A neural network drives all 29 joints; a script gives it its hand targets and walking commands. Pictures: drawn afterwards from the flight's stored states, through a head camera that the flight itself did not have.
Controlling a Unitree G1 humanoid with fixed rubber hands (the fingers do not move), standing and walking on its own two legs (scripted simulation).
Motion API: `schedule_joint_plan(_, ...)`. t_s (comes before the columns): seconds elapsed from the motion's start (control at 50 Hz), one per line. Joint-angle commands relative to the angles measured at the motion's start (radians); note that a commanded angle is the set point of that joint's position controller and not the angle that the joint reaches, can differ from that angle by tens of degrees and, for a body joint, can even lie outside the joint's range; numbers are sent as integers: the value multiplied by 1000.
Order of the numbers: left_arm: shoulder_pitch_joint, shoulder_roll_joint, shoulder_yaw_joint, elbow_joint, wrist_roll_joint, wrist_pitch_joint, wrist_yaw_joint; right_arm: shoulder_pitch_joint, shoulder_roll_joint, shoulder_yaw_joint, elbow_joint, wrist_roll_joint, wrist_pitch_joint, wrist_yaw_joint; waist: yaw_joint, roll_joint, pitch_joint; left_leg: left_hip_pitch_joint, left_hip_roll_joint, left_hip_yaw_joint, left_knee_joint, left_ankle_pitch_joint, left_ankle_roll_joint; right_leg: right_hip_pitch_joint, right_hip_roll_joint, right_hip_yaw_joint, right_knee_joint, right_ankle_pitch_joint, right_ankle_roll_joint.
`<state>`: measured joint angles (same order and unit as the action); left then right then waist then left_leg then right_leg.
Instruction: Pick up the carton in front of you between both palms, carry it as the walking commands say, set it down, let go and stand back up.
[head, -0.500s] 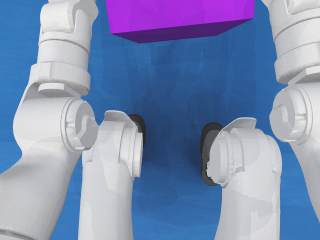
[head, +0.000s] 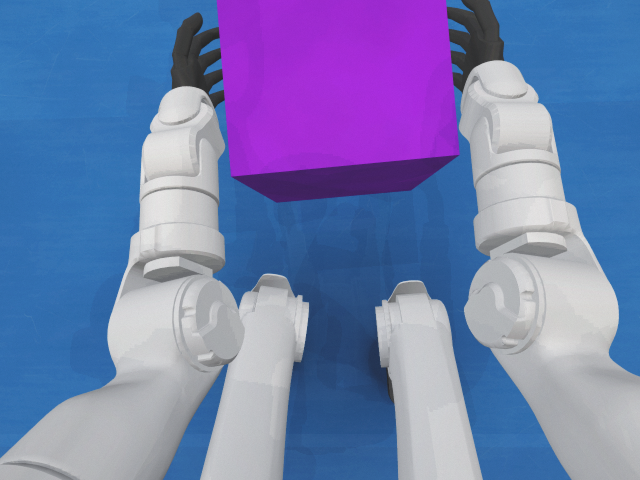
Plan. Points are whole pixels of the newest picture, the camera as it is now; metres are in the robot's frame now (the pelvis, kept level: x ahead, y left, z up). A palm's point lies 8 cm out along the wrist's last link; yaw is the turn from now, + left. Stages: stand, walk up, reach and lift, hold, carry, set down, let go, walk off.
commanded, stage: reach and lift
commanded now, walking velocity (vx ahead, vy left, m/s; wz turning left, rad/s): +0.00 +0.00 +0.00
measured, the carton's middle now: (336, 105) +0.53 +0.02 -0.14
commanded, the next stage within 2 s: none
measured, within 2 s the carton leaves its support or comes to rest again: neither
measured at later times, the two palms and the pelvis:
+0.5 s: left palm (123, 54) +0.48 +0.16 +0.08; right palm (570, 35) +0.50 -0.14 +0.08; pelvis +0.04 +0.00 +0.12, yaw +0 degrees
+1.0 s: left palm out of the picture +0.43 +0.16 +0.23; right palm out of the picture +0.44 -0.14 +0.23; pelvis +0.09 +0.00 +0.25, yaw +0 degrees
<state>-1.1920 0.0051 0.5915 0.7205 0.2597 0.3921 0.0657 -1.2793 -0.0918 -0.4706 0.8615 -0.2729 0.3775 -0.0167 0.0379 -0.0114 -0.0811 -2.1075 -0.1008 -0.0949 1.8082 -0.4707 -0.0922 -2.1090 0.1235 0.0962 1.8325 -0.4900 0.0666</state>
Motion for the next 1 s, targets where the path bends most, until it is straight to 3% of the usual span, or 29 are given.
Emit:
schedule_joint_plan(0.0, -739, -969, -484, 17, -162, -6, -263, -595, 1013, 354, 16, 143, -10, 237, 6, -16, -1044, 593, -61, 209, -201, 59, 56, 555, 51, -195, -233, 37, -52)
schedule_joint_plan(0.12, -683, -1064, -596, -56, -212, 25, -280, -555, 1100, 461, -80, 201, 20, 258, -2, 0, -1224, 758, -65, 212, -264, 160, 44, 706, 54, -202, -295, 138, -45)
schedule_joint_plan(0.22, -570, -1111, -669, -91, -240, 34, -286, -456, 1162, 540, -138, 234, 31, 266, -4, -9, -1238, 842, -69, 198, -321, 242, 41, 798, 57, -192, -350, 224, -36)
schedule_joint_plan(0.68, -87, -1171, -732, -69, -191, -27, -283, 2, 1258, 605, -170, 192, -28, 232, -16, 1, -847, 1206, -58, 103, -733, 258, 62, 1200, 40, -91, -767, 261, -44)
schedule_joint_plan(0.98, 226, -1173, -816, -134, -180, -18, -286, 307, 1261, 695, -264, 187, -13, 240, -27, 7, -599, 1609, -24, 41, -1062, 404, 73, 1586, 3, -35, -1093, 410, -53)
